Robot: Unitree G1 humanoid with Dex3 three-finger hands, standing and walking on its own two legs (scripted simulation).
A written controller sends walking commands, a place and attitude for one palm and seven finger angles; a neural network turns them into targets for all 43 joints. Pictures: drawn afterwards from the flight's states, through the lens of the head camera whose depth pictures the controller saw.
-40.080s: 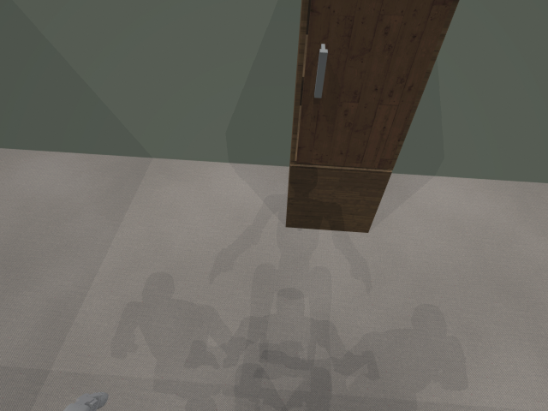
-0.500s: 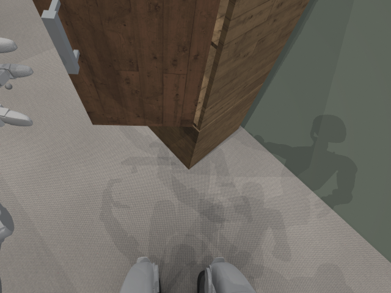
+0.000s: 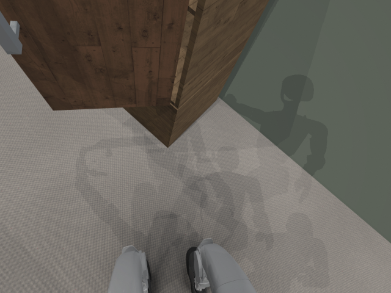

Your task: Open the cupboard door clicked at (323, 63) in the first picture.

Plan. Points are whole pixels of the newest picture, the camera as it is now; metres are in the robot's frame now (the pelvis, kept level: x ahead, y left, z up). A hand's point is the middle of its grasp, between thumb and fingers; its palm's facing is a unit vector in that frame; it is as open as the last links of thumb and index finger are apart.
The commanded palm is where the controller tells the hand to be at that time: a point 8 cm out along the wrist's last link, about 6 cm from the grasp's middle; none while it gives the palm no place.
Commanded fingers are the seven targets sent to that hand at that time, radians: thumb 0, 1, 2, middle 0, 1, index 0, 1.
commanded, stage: move the hooked fingers beside the handle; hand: left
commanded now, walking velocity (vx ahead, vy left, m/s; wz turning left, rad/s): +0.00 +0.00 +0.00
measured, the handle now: out of the picture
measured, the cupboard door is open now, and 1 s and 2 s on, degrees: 50 50 50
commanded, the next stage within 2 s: slide the fingers in behind the handle in 0.92 s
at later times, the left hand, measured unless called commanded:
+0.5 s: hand out of the picture +0.53 +0.33 +0.10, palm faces +0.04 -1.00 +0.02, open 13.9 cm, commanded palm +0.53 +0.35 +0.10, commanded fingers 0.00 -0.50 0.30 -0.30 -1.20 -0.30 -1.20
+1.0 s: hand out of the picture +0.54 +0.33 +0.10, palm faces +0.04 -1.00 -0.01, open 13.9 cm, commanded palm +0.55 +0.35 +0.10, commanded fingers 0.00 -0.50 0.30 -0.30 -1.20 -0.30 -1.20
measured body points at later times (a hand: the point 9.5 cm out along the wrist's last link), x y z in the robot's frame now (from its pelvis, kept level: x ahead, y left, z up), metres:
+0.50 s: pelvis +0.01 +0.00 +0.01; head +0.18 +0.06 +0.42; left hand +0.52 +0.38 +0.11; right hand +0.00 -0.27 -0.07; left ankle +0.01 +0.08 -0.66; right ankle +0.01 -0.14 -0.66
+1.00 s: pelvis +0.00 +0.00 -0.01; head +0.20 +0.06 +0.40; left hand +0.53 +0.38 +0.10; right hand -0.03 -0.26 -0.09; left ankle +0.01 +0.08 -0.66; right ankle +0.01 -0.14 -0.66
